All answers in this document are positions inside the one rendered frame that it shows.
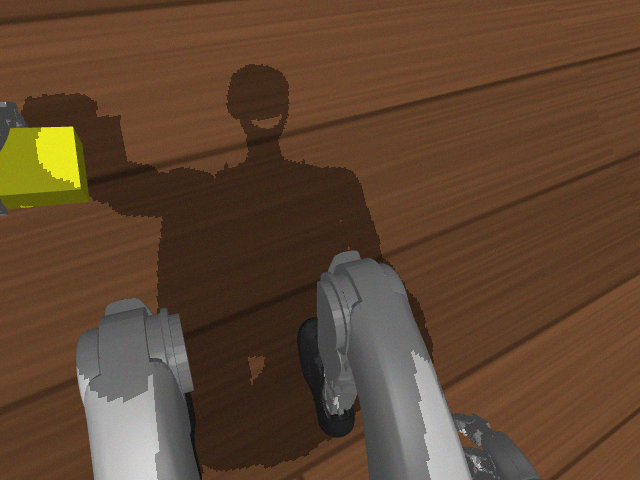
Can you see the right robot foot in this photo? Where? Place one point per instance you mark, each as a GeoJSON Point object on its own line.
{"type": "Point", "coordinates": [313, 371]}

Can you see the carton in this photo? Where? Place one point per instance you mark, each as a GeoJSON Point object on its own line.
{"type": "Point", "coordinates": [42, 166]}

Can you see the left robot foot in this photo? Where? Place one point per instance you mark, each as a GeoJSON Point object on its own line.
{"type": "Point", "coordinates": [192, 423]}

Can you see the left robot hand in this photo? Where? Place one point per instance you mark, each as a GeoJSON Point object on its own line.
{"type": "Point", "coordinates": [9, 118]}

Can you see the right robot hand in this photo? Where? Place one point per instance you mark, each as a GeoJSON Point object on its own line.
{"type": "Point", "coordinates": [500, 458]}

